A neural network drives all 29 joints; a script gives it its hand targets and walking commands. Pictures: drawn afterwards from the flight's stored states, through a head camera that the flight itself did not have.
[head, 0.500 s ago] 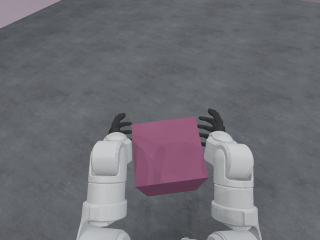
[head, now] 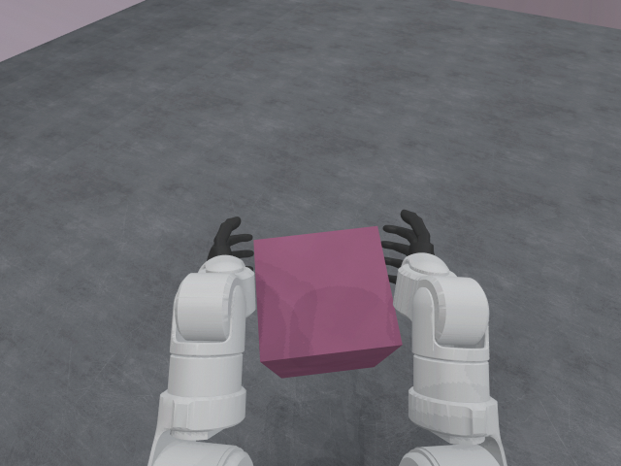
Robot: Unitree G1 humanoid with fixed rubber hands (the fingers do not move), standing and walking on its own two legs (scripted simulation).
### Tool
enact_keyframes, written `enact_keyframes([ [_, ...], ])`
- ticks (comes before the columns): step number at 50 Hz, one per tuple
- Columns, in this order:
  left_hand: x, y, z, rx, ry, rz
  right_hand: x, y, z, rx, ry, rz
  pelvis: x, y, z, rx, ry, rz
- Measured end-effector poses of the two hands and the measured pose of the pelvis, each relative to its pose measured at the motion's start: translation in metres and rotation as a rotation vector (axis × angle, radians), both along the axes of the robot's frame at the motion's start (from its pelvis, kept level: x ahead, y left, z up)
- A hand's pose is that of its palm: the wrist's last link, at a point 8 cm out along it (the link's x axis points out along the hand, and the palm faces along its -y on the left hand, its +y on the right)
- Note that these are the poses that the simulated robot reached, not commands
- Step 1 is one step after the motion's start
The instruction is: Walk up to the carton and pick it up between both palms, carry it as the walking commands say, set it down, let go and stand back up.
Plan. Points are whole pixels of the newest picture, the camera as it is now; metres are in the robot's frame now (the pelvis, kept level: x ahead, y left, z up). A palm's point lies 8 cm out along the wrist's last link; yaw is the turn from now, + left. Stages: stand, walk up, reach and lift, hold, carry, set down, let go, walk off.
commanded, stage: carry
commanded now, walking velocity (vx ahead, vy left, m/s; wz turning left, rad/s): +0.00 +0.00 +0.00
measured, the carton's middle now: (322, 313) +0.32 +0.00 +0.00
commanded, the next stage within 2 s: hold in 0.78 s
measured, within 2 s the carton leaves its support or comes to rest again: neither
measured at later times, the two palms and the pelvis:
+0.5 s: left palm (221, 273) +0.31 +0.12 +0.11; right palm (415, 270) +0.32 -0.11 +0.12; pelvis +0.00 +0.00 +0.00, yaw +0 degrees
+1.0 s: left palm (223, 316) +0.30 +0.13 +0.04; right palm (407, 308) +0.30 -0.11 +0.05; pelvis -0.01 +0.00 +0.00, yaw +1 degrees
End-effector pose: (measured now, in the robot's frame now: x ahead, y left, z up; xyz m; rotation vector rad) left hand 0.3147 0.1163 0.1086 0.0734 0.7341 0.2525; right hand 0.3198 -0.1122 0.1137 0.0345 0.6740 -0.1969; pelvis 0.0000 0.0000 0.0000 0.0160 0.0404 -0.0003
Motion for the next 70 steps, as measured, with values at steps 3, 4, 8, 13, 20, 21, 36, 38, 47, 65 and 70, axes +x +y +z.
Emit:
enact_keyframes([
  [3,-0.001,0.000,0.001,0.000,-0.003,0.000,-0.001,0.000,0.001,0.000,-0.002,0.000,0.000,0.000,0.000,0.000,-0.002,0.000],
  [4,-0.001,0.000,0.001,0.000,-0.004,0.000,-0.001,0.000,0.001,0.000,-0.003,0.000,-0.001,0.000,0.000,0.000,-0.003,0.000],
  [8,-0.001,0.000,0.001,0.000,-0.005,0.000,-0.001,0.000,0.001,0.000,-0.003,0.000,-0.001,0.000,0.000,0.000,-0.003,0.000],
  [13,-0.001,0.000,0.001,0.002,-0.003,0.002,-0.001,0.000,0.000,-0.001,0.004,0.001,-0.001,0.000,0.000,0.000,-0.003,0.000],
  [20,0.000,0.002,0.001,0.000,-0.004,0.001,-0.001,0.002,0.000,-0.004,0.004,0.001,0.000,0.002,0.000,-0.002,-0.005,0.000],
  [21,0.000,0.002,0.001,0.000,-0.006,0.001,-0.001,0.003,0.001,-0.004,0.003,0.001,0.000,0.002,0.000,-0.003,-0.006,0.000],
  [36,-0.005,0.002,0.006,0.001,-0.025,0.000,-0.006,0.002,0.004,-0.005,-0.008,0.001,-0.003,0.002,0.000,-0.002,-0.023,-0.001],
  [38,-0.006,0.002,0.007,0.001,-0.026,0.000,-0.007,0.002,0.004,-0.006,-0.008,0.001,-0.003,0.002,0.000,-0.002,-0.027,-0.001],
  [47,-0.017,0.009,-0.069,-0.028,0.057,-0.094,-0.015,0.001,-0.066,-0.076,0.074,0.108,-0.002,0.002,0.004,-0.006,-0.101,0.008],
  [65,-0.042,0.031,-0.106,-0.105,0.027,0.016,-0.016,0.025,-0.093,-0.046,0.043,0.123,-0.021,0.005,0.001,-0.019,-0.108,0.041],
  [70,-0.038,0.035,-0.116,-0.119,0.016,0.030,-0.011,0.029,-0.103,-0.035,0.031,0.105,-0.024,0.008,-0.002,-0.024,-0.068,0.043],
])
